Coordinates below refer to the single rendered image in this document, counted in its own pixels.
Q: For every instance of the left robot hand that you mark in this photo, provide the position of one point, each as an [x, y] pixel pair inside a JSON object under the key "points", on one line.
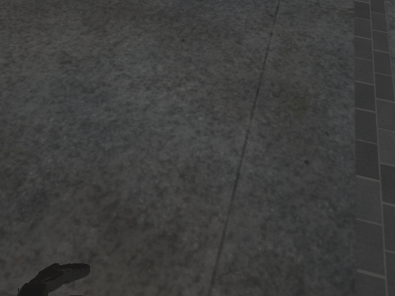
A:
{"points": [[53, 277]]}

